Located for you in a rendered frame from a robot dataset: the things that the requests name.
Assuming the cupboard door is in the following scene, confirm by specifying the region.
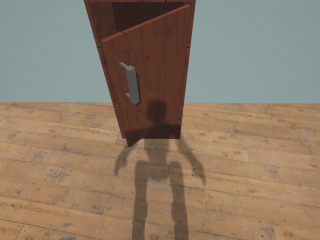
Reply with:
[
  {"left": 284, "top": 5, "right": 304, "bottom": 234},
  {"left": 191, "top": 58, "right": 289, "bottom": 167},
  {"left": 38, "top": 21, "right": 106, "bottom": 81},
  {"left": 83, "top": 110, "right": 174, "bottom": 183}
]
[{"left": 101, "top": 4, "right": 191, "bottom": 147}]

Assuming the handle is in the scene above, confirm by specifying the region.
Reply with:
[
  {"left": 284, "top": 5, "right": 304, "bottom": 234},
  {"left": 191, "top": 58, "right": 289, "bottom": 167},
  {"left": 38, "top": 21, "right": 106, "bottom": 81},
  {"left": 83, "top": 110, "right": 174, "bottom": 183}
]
[{"left": 119, "top": 62, "right": 140, "bottom": 105}]

